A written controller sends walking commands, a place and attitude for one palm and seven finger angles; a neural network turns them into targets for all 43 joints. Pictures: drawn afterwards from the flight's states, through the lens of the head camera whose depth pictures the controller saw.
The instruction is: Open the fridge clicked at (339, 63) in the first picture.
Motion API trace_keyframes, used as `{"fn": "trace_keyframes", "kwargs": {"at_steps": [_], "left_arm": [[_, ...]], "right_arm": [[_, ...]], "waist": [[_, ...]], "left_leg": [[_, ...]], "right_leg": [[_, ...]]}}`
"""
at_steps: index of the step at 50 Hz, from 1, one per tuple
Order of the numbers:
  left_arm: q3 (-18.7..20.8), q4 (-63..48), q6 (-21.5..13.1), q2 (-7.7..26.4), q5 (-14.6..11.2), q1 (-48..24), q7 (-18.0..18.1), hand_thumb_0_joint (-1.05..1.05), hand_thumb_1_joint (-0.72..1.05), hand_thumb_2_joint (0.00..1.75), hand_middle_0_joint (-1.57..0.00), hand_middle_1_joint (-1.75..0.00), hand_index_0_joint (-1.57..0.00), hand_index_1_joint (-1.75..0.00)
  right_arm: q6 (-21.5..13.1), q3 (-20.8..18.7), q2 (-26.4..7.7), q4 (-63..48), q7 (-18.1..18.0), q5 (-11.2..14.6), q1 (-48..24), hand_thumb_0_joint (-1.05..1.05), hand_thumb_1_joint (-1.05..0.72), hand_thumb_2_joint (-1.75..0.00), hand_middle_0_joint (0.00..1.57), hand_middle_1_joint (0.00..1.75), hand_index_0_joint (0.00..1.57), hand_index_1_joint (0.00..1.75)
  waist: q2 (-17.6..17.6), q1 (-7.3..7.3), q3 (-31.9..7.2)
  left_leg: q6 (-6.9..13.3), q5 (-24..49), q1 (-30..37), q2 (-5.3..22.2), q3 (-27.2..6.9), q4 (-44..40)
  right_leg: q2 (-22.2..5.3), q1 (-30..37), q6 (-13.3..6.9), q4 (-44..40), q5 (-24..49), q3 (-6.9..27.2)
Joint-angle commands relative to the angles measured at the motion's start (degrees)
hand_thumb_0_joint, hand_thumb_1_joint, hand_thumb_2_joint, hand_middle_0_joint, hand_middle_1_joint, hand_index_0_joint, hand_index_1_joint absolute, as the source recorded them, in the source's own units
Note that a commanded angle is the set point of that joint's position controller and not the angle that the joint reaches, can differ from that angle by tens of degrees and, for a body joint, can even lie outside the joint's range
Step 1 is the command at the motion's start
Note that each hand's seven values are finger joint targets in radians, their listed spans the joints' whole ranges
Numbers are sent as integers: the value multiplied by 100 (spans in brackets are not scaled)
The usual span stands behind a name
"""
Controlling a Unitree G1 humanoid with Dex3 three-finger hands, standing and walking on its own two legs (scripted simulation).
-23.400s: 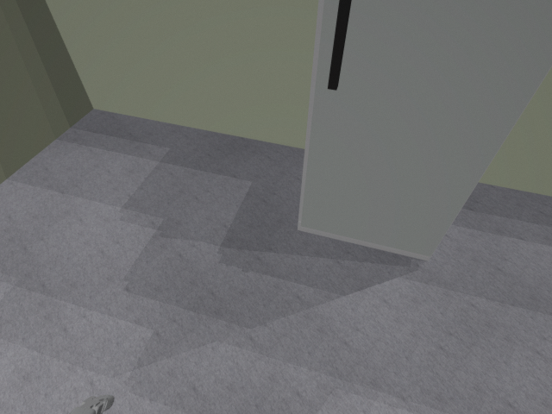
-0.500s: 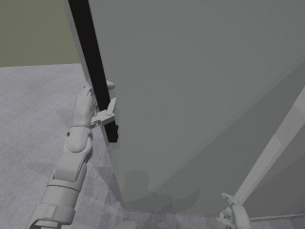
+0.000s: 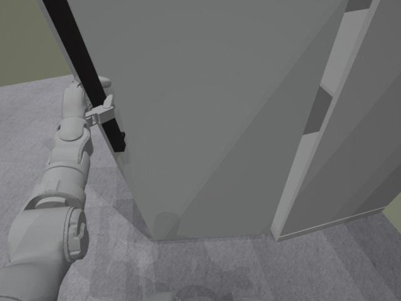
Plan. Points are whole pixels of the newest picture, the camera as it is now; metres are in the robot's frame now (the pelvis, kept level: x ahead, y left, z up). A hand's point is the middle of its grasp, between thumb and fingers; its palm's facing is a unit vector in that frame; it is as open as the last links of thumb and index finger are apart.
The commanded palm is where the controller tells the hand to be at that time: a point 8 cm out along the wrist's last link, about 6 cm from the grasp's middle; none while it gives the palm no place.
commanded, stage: stop walking and hold the door back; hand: left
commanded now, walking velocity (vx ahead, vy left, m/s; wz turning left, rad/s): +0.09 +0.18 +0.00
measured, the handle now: (89, 66) +0.50 +0.21 +0.25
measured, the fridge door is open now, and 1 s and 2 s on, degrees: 78 76 74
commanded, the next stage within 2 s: loosen the grip on the handle in 1.04 s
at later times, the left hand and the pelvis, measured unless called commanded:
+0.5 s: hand (107, 105) +0.46 +0.19 +0.18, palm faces +0.08 -0.98 -0.15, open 6.1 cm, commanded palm +0.44 +0.25 +0.16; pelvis +0.02 +0.05 +0.01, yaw -5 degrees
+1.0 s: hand (107, 107) +0.46 +0.19 +0.17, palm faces +0.07 -0.99 -0.15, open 6.2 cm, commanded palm +0.44 +0.24 +0.16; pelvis +0.04 +0.07 +0.01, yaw -4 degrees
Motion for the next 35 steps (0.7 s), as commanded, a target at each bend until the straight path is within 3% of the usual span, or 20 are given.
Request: {"fn": "trace_keyframes", "kwargs": {"at_steps": [1, 5, 8, 12, 13, 14, 15, 16, 17, 18, 20, 21, 22, 24, 25, 27, 29, 30, 32, 35], "left_arm": [[764, -588, -346, 2624, 36, -2546, 41, 0, 90, 90, -45, -140, -45, -140], [808, -563, -479, 2696, 25, -2407, 29, 0, 90, 90, -45, -140, -45, -140], [958, -565, -499, 2729, 51, -2132, 52, 0, 90, 90, -45, -140, -45, -140], [675, -986, -553, 2240, 71, -2058, 30, 0, 90, 90, -45, -140, -45, -140], [656, -1086, -594, 2211, 77, -2113, 3, 0, 90, 90, -45, -140, -45, -140], [520, -1294, -659, 2003, 81, -2237, -42, 0, 90, 90, -45, -140, -45, -140], [347, -1615, -720, 1690, -5, -2264, -71, 0, 90, 90, -45, -140, -45, -140], [365, -1899, -742, 1659, -25, -2318, -49, 0, 90, 90, -45, -140, -45, -140], [165, -2133, -661, 1431, -84, -2287, -66, 0, 90, 90, -45, -140, -45, -140], [-323, -2345, -655, 788, -89, -2036, -162, 0, 90, 90, -45, -140, -45, -140], [-392, -2616, -640, 741, -114, -2212, -149, 0, 90, 90, -45, -140, -45, -140], [-92, -2542, -605, 1114, -46, -1978, -68, 0, 90, 90, -45, -140, -45, -140], [-203, -2590, -582, 1027, -4, -1809, -53, 0, 90, 90, -45, -140, -45, -140], [-222, -2824, -528, 1069, 48, -1677, 3, 0, 90, 90, -45, -140, -45, -140], [23, -2547, -432, 1299, 52, -1269, 50, 0, 90, 90, -45, -140, -45, -140], [85, -2604, -354, 1360, 2, -1404, 86, 0, 90, 90, -45, -140, -45, -140], [-169, -2756, -379, 1006, -39, -1515, 65, 0, 90, 90, -45, -140, -45, -140], [-361, -2708, -402, 772, -91, -1535, 44, 0, 90, 90, -45, -140, -45, -140], [-450, -2730, -482, 539, -72, -1589, 51, 0, 90, 90, -45, -140, -45, -140], [-904, -3061, -527, -52, -128, -1466, 26, 0, 90, 90, -45, -140, -45, -140]], "right_arm": [[-506, -240, -839, -675, 16, -17, -255, 0, -90, -90, 20, 30, 20, 30], [-590, -206, -846, -780, 47, -26, -167, 0, -90, -90, 20, 30, 20, 30], [-649, -163, -848, -882, 34, -94, -127, 0, -90, -90, 20, 30, 20, 30], [-686, -180, -797, -942, 8, -154, -171, 0, -90, -90, 20, 30, 20, 30], [-679, -215, -878, -914, 8, -169, -128, 0, -90, -90, 20, 30, 20, 30], [-671, -246, -933, -976, 13, -188, -146, 0, -90, -90, 20, 30, 20, 30], [-659, -270, -1023, -1105, 17, -176, -256, 0, -90, -90, 20, 30, 20, 30], [-567, -251, -1094, -1222, 57, -153, -303, 0, -90, -90, 20, 30, 20, 30], [-508, -206, -880, -1406, 84, -123, -396, 0, -90, -90, 20, 30, 20, 30], [-495, -114, -629, -1390, 148, -71, -521, 0, -90, -90, 20, 30, 20, 30], [-522, -75, -718, -1348, 91, -42, -496, 0, -90, -90, 20, 30, 20, 30], [-514, -154, -905, -1237, 84, -73, -406, 0, -90, -90, 20, 30, 20, 30], [-505, -148, -861, -1259, 92, -65, -385, 0, -90, -90, 20, 30, 20, 30], [-454, -173, -734, -1335, 75, -74, -390, 0, -90, -90, 20, 30, 20, 30], [-433, -214, -751, -1246, 48, -57, -372, 0, -90, -90, 20, 30, 20, 30], [-380, -164, -673, -1203, 4, -51, -413, 0, -90, -90, 20, 30, 20, 30], [-357, -103, -604, -1161, -22, -72, -534, 0, -90, -90, 20, 30, 20, 30], [-367, -92, -635, -1097, -55, -72, -604, 0, -90, -90, 20, 30, 20, 30], [-355, -44, -620, -1189, -32, -91, -700, 0, -90, -90, 20, 30, 20, 30], [-334, -41, -527, -1286, -10, -46, -805, 0, -90, -90, 20, 30, 20, 30]], "waist": [[-1367, 310, -1485], [-1260, 291, -1521], [-1629, 392, -1664], [-1441, 348, -1606], [-1249, 314, -1577], [-613, 320, -1570], [640, 333, -1298], [1272, 481, -1265], [753, 518, -1283], [619, 474, -1566], [981, 433, -1546], [1058, 485, -1643], [625, 464, -1760], [-555, 347, -2075], [-1179, 369, -1896], [-1455, 432, -1822], [-1092, 418, -1760], [-602, 369, -1635], [53, 478, -1757], [87, 477, -1844]], "left_leg": [[-91, 336, -1057, 122, -160, 718], [-90, 419, -656, 79, 157, -2], [-65, 410, -14, 20, 468, -1009], [-21, 757, 1512, -153, 838, -2642], [8, 865, 1842, -92, 700, -3028], [115, 643, 1965, 173, 311, -3441], [388, 130, 1855, 876, -725, -4149], [796, 486, 1652, 1661, -1861, -4678], [990, 1661, 1489, 1776, -1854, -4655], [833, 1415, 1361, 1522, -1293, -4401], [664, 1864, 1253, 1190, -538, -3784], [513, 2241, 1226, 1101, -282, -3472], [338, 2352, 1164, 900, -161, -3188], [23, 1812, 872, 432, 316, -2579], [-45, 1226, 748, 183, 309, -2462], [-44, 769, 925, 162, 198, -2607], [26, 1271, 1425, 296, 143, -3004], [103, 1656, 1663, 484, 42, -3249], [296, 2256, 1507, 938, -453, -3690], [347, 2931, 1604, 971, -398, -3644]], "right_leg": [[-1566, 1115, -354, -2370, -3115, 2132], [-1538, 923, -363, -2395, -2729, 1702], [-1354, 923, -277, -2298, -2056, 1239], [-1112, 216, -168, -2067, -2118, 801], [-977, 12, -55, -1796, -2120, 690], [-762, -140, 70, -1303, -1985, 568], [-287, -491, 257, -363, -1654, 218], [124, -567, 391, 513, -1319, -156], [164, -350, 376, 940, -1324, 20], [77, 43, 353, 670, -1485, 180], [53, 485, 378, -95, -883, -8], [-6, 751, 365, -535, -410, -30], [-118, 1104, 335, -975, 10, 65], [-982, 1535, 21, -1317, 745, 1020], [-1179, 1395, -100, -1500, 689, 1223], [-1233, 1058, -131, -1639, 114, 1182], [-999, 592, -2, -1499, -353, 839], [-715, 337, 162, -1274, -386, 511], [-212, 517, 386, -597, -39, 20], [-154, 689, 404, -530, 325, -1]]}}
